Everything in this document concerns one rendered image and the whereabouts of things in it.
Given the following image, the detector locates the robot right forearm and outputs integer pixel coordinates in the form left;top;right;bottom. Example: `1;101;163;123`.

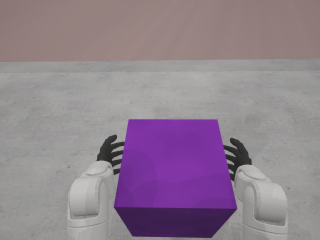
234;164;288;240

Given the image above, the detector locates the robot left forearm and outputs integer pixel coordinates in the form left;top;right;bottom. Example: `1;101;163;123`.
66;160;115;240

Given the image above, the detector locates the carton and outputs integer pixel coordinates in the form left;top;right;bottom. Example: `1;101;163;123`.
114;119;238;238

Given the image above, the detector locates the left robot hand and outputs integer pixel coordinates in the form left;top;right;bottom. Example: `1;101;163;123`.
96;134;125;175

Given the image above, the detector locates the right robot hand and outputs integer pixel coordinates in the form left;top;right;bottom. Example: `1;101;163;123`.
223;138;252;181

